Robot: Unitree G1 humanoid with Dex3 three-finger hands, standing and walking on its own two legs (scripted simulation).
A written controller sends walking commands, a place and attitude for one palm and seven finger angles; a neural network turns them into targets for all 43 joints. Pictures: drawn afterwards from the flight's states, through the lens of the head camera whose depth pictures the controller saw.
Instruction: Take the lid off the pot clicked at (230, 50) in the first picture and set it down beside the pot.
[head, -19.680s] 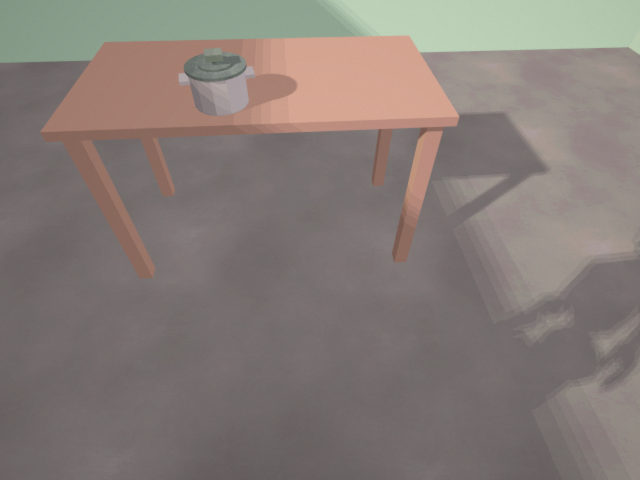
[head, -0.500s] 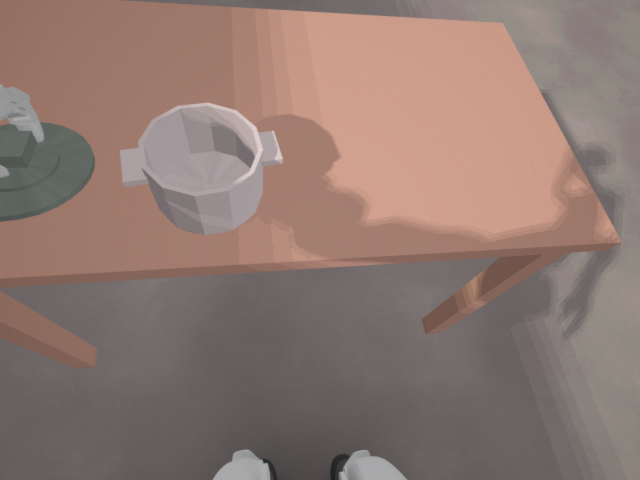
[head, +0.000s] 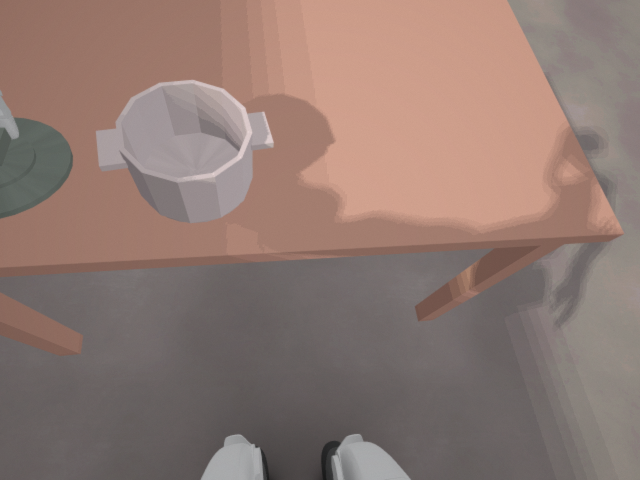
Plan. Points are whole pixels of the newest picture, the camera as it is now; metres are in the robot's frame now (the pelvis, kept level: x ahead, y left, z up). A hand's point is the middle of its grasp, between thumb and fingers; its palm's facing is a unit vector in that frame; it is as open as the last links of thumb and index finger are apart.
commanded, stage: lower the lid onto the table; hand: left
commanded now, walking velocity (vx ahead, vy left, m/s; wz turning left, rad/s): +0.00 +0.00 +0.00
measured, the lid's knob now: out of the picture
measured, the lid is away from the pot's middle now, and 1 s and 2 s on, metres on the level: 0.23 0.24 0.24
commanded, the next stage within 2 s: open the fingers wide in 0.30 s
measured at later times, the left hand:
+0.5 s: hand out of the picture +0.46 +0.37 +0.02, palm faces -0.48 -0.14 -0.87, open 8.3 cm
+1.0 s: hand out of the picture +0.45 +0.37 +0.03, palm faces -0.48 -0.11 -0.87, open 8.5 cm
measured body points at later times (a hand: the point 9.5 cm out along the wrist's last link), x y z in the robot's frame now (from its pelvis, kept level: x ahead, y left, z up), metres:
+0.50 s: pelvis -0.01 +0.01 -0.01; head +0.14 +0.05 +0.41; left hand +0.48 +0.37 +0.07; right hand -0.04 -0.27 -0.11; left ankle +0.00 +0.05 -0.69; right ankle -0.01 -0.16 -0.69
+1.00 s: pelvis -0.02 +0.01 -0.01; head +0.11 +0.06 +0.42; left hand +0.47 +0.37 +0.08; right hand -0.03 -0.27 -0.11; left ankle +0.00 +0.05 -0.69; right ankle -0.01 -0.16 -0.69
